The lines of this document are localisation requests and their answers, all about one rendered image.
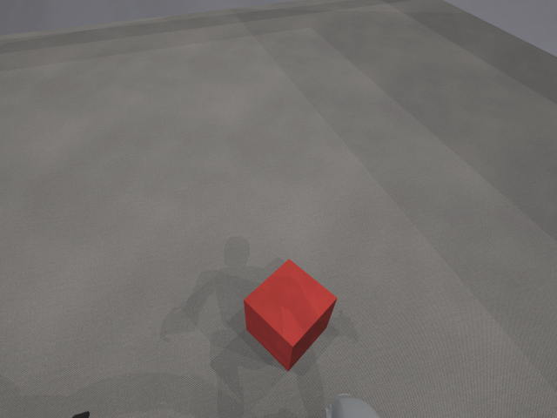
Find carton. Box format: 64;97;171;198
244;260;337;371

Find robot right shin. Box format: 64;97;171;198
335;394;352;401

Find robot right thigh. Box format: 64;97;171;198
325;398;380;418

